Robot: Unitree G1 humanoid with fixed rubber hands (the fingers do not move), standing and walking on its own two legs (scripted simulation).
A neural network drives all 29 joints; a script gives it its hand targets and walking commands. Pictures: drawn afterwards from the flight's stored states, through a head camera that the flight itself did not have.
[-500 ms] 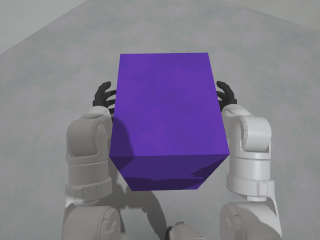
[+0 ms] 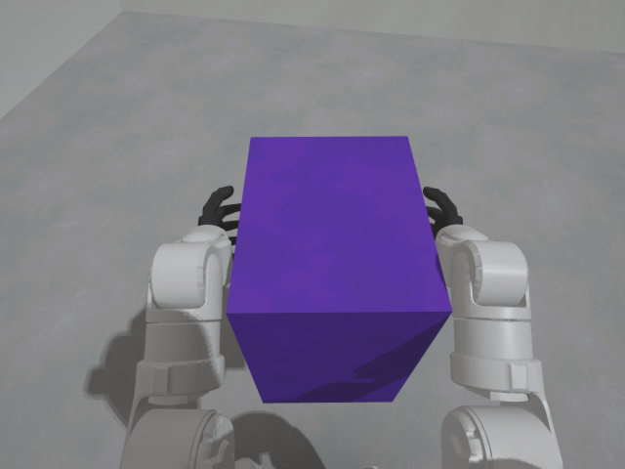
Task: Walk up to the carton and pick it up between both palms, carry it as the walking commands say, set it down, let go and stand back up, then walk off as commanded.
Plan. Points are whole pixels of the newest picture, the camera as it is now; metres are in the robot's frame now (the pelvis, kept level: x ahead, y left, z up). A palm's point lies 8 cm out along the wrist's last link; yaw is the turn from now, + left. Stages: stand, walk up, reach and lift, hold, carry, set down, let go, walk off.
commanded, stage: carry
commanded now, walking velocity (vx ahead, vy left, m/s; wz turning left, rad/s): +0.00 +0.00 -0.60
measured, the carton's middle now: (328, 282) +0.35 -0.02 +0.03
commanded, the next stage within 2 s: none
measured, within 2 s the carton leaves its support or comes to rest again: neither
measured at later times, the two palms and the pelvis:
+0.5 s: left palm (307, 297) +0.28 +0.01 +0.11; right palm (589, 378) +0.19 -0.25 +0.11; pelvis -0.09 -0.01 +0.00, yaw -20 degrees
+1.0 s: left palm (357, 388) +0.19 -0.03 +0.11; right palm out of the picture +0.03 -0.26 +0.12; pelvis -0.17 +0.04 +0.01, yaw -37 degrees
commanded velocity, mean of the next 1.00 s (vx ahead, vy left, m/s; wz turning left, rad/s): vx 0.00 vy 0.00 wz -0.60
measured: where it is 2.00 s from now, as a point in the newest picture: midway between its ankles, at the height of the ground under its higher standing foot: outside the picture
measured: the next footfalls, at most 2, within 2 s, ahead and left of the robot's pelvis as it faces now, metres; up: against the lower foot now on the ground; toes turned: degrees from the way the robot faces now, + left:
left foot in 0.12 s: +0.02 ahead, +0.12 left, +0.00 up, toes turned +2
right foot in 0.44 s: -0.07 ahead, -0.13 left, +0.00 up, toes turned -25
